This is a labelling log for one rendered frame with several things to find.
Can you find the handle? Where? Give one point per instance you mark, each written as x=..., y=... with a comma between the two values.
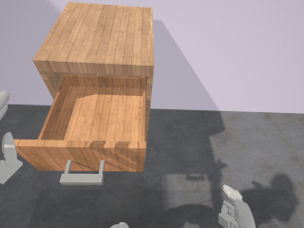
x=82, y=179

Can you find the drawer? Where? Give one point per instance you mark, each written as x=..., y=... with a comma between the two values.
x=92, y=119

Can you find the left robot hand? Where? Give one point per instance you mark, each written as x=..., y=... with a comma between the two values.
x=10, y=165

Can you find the right robot hand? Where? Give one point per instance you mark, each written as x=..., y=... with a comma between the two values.
x=237, y=216

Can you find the cabinet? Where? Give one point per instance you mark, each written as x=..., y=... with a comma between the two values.
x=100, y=40

